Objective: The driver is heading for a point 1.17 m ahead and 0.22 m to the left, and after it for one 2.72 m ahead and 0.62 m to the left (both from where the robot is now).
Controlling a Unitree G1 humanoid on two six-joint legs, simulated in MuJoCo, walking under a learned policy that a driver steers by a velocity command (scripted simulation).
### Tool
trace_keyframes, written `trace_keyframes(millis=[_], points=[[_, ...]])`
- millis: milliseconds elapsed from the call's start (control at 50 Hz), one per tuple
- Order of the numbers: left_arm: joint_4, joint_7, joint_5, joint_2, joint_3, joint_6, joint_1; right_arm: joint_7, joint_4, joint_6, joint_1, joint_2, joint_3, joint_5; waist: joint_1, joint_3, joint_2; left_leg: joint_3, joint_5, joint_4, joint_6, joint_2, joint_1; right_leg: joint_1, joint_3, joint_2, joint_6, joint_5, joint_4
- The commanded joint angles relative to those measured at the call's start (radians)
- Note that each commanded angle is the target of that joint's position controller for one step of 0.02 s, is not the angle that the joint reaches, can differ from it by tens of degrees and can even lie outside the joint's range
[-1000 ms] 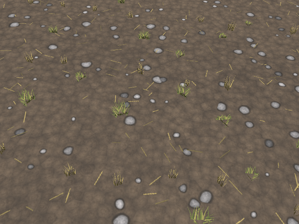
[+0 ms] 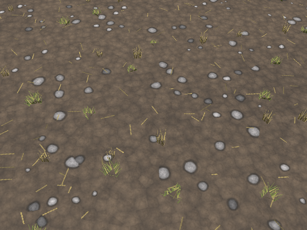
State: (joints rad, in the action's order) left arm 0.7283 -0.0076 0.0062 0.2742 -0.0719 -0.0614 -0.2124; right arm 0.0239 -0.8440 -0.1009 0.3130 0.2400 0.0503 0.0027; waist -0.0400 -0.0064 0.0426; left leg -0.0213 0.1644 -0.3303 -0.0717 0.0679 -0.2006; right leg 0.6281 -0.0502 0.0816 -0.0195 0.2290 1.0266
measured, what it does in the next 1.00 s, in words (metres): walks ahead: right foot, then left foot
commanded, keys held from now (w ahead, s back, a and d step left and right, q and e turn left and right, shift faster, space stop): w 0.18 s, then no key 0.82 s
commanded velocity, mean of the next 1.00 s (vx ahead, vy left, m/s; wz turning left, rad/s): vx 0.21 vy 0.00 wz -0.02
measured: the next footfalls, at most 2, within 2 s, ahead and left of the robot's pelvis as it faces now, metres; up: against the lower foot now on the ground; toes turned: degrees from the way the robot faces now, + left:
right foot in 0.30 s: +0.34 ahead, -0.15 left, +0.00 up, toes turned -1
left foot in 0.64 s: +0.34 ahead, +0.10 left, +0.00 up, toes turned +0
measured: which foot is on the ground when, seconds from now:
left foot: down 0.00-0.32, up 0.34-0.62, down 0.64-1.00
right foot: up 0.00-0.28, down 0.30-1.00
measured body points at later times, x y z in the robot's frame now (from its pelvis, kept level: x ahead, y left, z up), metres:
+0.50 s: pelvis +0.22 -0.05 -0.01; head +0.26 -0.06 +0.44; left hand +0.38 +0.20 -0.12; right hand +0.31 -0.33 -0.14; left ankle +0.22 +0.10 -0.69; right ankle +0.30 -0.15 -0.75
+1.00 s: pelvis +0.29 -0.02 -0.01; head +0.30 -0.02 +0.44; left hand +0.37 +0.24 -0.15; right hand +0.39 -0.27 -0.15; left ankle +0.30 +0.10 -0.75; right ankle +0.30 -0.15 -0.75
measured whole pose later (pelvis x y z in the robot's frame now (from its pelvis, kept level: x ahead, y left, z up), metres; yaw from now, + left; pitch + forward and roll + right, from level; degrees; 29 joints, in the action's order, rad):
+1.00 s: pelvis +0.29 -0.02 -0.01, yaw +0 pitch -1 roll -1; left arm 0.97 -0.03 -0.01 0.23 -0.04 0.00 -0.19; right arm -0.03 -0.93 -0.01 0.18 0.21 0.03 0.01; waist 0.01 -0.03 -0.01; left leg 0.01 0.29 -0.55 0.01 -0.02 -0.25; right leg 0.24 0.02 0.01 0.01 0.27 0.52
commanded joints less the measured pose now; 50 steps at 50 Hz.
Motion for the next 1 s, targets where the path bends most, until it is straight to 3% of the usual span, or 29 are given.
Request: trace_keyframes(millis=[20, 100, 200, 240, 260, 280, 300, 320, 340, 360, 380, 400, 420, 440, 480, 520, 580, 620, 640, 660, 680, 700, 720, 740, 780, 860, 1000], points=[[-0.073, -0.002, -0.005, 0.036, -0.006, -0.012, 0.039, -0.012, 0.06, -0.012, -0.035, 0.159, 0.033, -0.008, 0.02, 0.015, -0.103, 0.211, -0.244, 0.176, -0.155, -0.263, 0.071, 0.085, -0.007, 0.035, 0.019, -0.145, -0.14], [-0.102, 0.011, 0.002, 0.016, 0.005, -0.019, 0.165, -0.018, 0.028, -0.001, 0.037, 0.171, 0.032, -0.021, -0.027, -0.006, -0.109, 0.139, -0.253, 0.171, -0.12, -0.236, 0.1, 0.038, 0.02, 0.006, 0.021, -0.306, -0.354], [-0.155, 0.041, 0.011, 0.018, 0.011, -0.033, 0.303, -0.021, -0.01, 0.025, 0.107, 0.179, 0.029, -0.02, -0.066, -0.057, -0.111, 0.156, -0.317, 0.097, -0.115, -0.283, 0.22, 0.052, 0.043, -0.032, 0.0, -0.258, -0.489], [-0.157, 0.053, 0.002, 0.031, 0.007, -0.045, 0.284, -0.028, -0.017, 0.04, 0.104, 0.191, 0.031, -0.017, -0.041, -0.029, -0.135, 0.149, -0.5, 0.006, -0.088, -0.283, 0.255, -0.025, 0.058, -0.065, -0.026, -0.209, -0.537], [-0.141, 0.054, -0.005, 0.052, -0.002, -0.05, 0.225, -0.032, -0.013, 0.044, 0.087, 0.202, 0.033, -0.018, -0.004, 0.014, -0.152, 0.141, -0.636, -0.066, -0.068, -0.268, 0.257, -0.124, 0.072, -0.094, -0.046, -0.215, -0.564], [-0.103, 0.05, -0.014, 0.08, -0.016, -0.053, 0.108, -0.036, -0.005, 0.045, 0.06, 0.203, 0.031, -0.021, 0.062, 0.084, -0.147, 0.113, -0.738, -0.182, -0.04, -0.228, 0.23, -0.297, 0.093, -0.117, -0.074, -0.319, -0.621], [-0.07, 0.04, -0.03, 0.141, -0.032, -0.057, -0.026, -0.037, 0.016, 0.037, 0.046, 0.185, 0.022, -0.01, 0.114, 0.197, -0.114, 0.084, -0.613, -0.362, 0.002, -0.178, 0.091, -0.567, 0.015, -0.018, -0.126, -0.624, -0.573], [-0.059, 0.026, -0.058, 0.213, -0.039, -0.046, -0.142, -0.032, 0.039, 0.018, 0.102, 0.104, -0.006, 0.018, 0.12, 0.355, 0.098, 0.036, -0.035, -0.736, 0.073, -0.059, -0.252, -0.961, -0.264, 0.261, -0.267, -1.098, -0.462], [-0.038, 0.029, -0.035, 0.166, -0.025, -0.03, -0.182, -0.019, -0.007, 0.008, 0.236, 0.091, -0.017, -0.002, 0.106, 0.535, 0.219, 0.149, 0.551, -0.936, 0.1, -0.004, -0.385, -1.094, -0.473, 0.399, -0.395, -1.16, -0.479], [-0.043, 0.03, -0.017, 0.129, -0.019, -0.012, -0.138, -0.015, -0.015, 0.015, 0.185, 0.188, 0.011, -0.027, 0.122, 0.459, 0.104, 0.182, 0.517, -0.988, 0.106, -0.064, -0.421, -0.974, -0.389, 0.331, -0.354, -0.972, -0.521], [-0.052, 0.027, -0.007, 0.098, -0.007, -0.005, -0.044, -0.019, 0.019, 0.026, 0.073, 0.182, 0.011, -0.035, 0.1, 0.302, 0.063, 0.127, 0.457, -0.949, 0.114, -0.105, -0.467, -0.823, -0.282, 0.266, -0.303, -0.849, -0.566], [-0.05, 0.028, -0.008, 0.067, 0.007, -0.005, 0.03, -0.027, 0.025, 0.043, 0.023, 0.162, 0.011, -0.021, 0.065, 0.197, -0.003, 0.102, 0.397, -0.873, 0.124, -0.14, -0.446, -0.655, -0.221, 0.215, -0.27, -0.752, -0.621], [-0.051, 0.03, -0.012, 0.049, 0.014, -0.006, 0.085, -0.038, 0.024, 0.064, 0.021, 0.151, 0.015, -0.008, 0.025, 0.147, -0.003, 0.1, 0.353, -0.789, 0.13, -0.167, -0.365, -0.509, -0.174, 0.181, -0.244, -0.679, -0.666], [-0.046, 0.033, -0.026, 0.058, 0.012, -0.005, 0.125, -0.044, 0.015, 0.083, 0.051, 0.119, 0.009, -0.005, -0.01, 0.126, 0.027, 0.081, 0.306, -0.724, 0.14, -0.163, -0.25, -0.374, -0.122, 0.152, -0.232, -0.652, -0.706], [-0.032, 0.032, -0.04, 0.069, 0.007, -0.007, 0.161, -0.054, 0.005, 0.097, 0.083, 0.075, -0.001, 0.0, -0.035, 0.129, 0.076, 0.052, 0.245, -0.59, 0.15, -0.147, -0.124, -0.268, -0.048, 0.119, -0.233, -0.665, -0.734], [-0.008, 0.024, -0.037, 0.077, 0.005, -0.005, 0.149, -0.058, 0.007, 0.1, 0.053, 0.078, -0.002, 0.006, -0.022, 0.156, 0.08, 0.052, 0.136, -0.481, 0.141, -0.145, -0.079, -0.276, -0.034, 0.116, -0.228, -0.589, -0.74], [0.025, 0.014, -0.028, 0.079, 0.009, 0.011, 0.132, -0.058, 0.013, 0.111, -0.007, 0.101, 0.006, 0.006, -0.001, 0.136, 0.075, 0.05, 0.043, -0.365, 0.12, -0.139, -0.024, -0.256, -0.057, 0.116, -0.203, -0.236, -0.762], [0.042, 0.012, -0.02, 0.058, 0.02, 0.02, 0.131, -0.057, 0.017, 0.112, -0.034, 0.1, 0.009, 0.017, -0.008, 0.087, 0.058, 0.032, -0.005, -0.236, 0.093, -0.123, 0.041, -0.212, -0.061, 0.077, -0.15, 0.061, -0.751], [0.06, 0.013, -0.02, 0.034, 0.029, 0.022, 0.103, -0.057, 0.025, 0.112, -0.048, 0.107, 0.009, 0.027, -0.007, 0.056, 0.037, 0.053, -0.036, -0.168, 0.077, -0.138, 0.063, -0.197, -0.062, 0.049, -0.105, 0.161, -0.736], [0.073, 0.012, -0.028, 0.019, 0.035, 0.023, 0.069, -0.061, 0.04, 0.108, -0.061, 0.144, 0.013, 0.03, 0.013, 0.027, -0.019, 0.125, -0.094, -0.105, 0.052, -0.201, 0.065, -0.185, -0.046, 0.008, -0.057, 0.223, -0.685], [0.084, 0.012, -0.029, 0.023, 0.03, 0.021, -0.012, -0.067, 0.045, 0.109, -0.105, 0.215, 0.029, 0.017, 0.09, 0.007, -0.162, 0.146, -0.019, -0.104, 0.012, -0.234, 0.014, -0.193, 0.014, -0.064, -0.021, 0.197, -0.649], [0.093, 0.002, -0.03, 0.023, 0.032, 0.029, 0.006, -0.06, 0.032, 0.106, -0.119, 0.158, 0.022, 0.012, 0.071, 0.01, -0.209, 0.148, 0.221, -0.047, 0.006, -0.209, -0.123, -0.324, 0.064, -0.083, 0.003, 0.111, -0.614], [0.097, -0.006, -0.025, 0.046, 0.026, 0.038, 0.034, -0.055, 0.03, 0.1, -0.13, 0.111, 0.01, 0.018, 0.06, -0.022, -0.19, 0.138, 0.298, -0.021, 0.026, -0.182, -0.179, -0.365, 0.064, -0.08, 0.007, 0.068, -0.595], [0.104, -0.012, -0.021, 0.044, 0.024, 0.045, 0.038, -0.053, 0.024, 0.094, -0.142, 0.101, 0.006, 0.022, 0.062, -0.026, -0.18, 0.124, 0.27, -0.022, 0.047, -0.17, -0.19, -0.385, 0.059, -0.07, 0.002, 0.041, -0.588], [0.123, -0.016, -0.026, 0.047, 0.022, 0.052, 0.022, -0.051, 0.012, 0.079, -0.137, 0.099, 0.004, 0.014, 0.059, -0.014, -0.152, 0.103, 0.149, -0.058, 0.063, -0.155, -0.141, -0.383, 0.044, -0.059, -0.005, -0.002, -0.593], [0.158, -0.014, -0.016, 0.042, 0.021, 0.043, 0.028, -0.054, -0.017, 0.072, -0.111, 0.103, 0.004, 0.005, 0.041, 0.037, -0.089, 0.084, -0.048, -0.119, 0.052, -0.145, -0.048, -0.396, 0.042, -0.051, -0.003, -0.105, -0.58], [0.221, -0.024, -0.009, 0.044, 0.018, 0.056, 0.018, -0.054, -0.058, 0.08, -0.12, 0.093, 0.003, 0.001, 0.042, 0.038, -0.047, 0.066, -0.139, -0.135, 0.041, -0.129, -0.024, -0.43, 0.046, -0.047, 0.005, -0.17, -0.565]])
Keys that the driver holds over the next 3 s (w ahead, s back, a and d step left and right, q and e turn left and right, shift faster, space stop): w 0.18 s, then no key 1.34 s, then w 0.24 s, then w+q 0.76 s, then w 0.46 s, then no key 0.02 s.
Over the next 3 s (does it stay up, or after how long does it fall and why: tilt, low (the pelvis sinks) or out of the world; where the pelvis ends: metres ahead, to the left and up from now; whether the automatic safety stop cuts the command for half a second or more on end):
stays up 0.96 0.11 0.00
